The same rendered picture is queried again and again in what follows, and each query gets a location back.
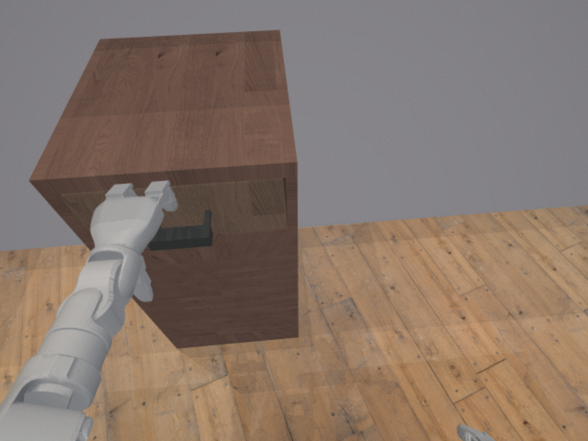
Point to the drawer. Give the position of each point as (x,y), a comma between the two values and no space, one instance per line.
(238,206)

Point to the left robot upper arm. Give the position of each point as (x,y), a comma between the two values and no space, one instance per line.
(33,422)

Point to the cabinet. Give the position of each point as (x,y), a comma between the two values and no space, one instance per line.
(191,109)

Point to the handle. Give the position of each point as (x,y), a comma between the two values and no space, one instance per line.
(183,237)

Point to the robot left hand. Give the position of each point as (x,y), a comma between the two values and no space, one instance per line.
(131,221)

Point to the robot left forearm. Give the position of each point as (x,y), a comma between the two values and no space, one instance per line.
(65,371)

